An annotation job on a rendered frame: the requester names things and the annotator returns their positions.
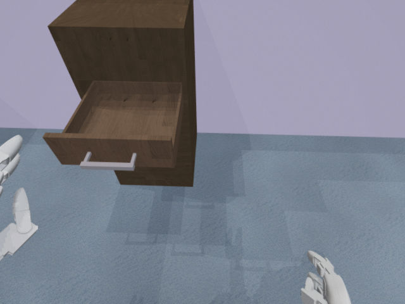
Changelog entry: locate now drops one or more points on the handle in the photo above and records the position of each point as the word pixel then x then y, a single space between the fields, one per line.
pixel 92 165

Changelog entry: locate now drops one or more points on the drawer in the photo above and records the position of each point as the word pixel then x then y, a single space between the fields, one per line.
pixel 118 118

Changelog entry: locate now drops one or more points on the left robot hand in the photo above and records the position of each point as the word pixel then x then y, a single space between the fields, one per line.
pixel 14 236

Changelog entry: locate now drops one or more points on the right robot hand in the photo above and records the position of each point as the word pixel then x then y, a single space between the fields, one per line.
pixel 330 290

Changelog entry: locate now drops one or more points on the cabinet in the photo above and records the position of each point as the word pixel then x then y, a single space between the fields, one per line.
pixel 137 41

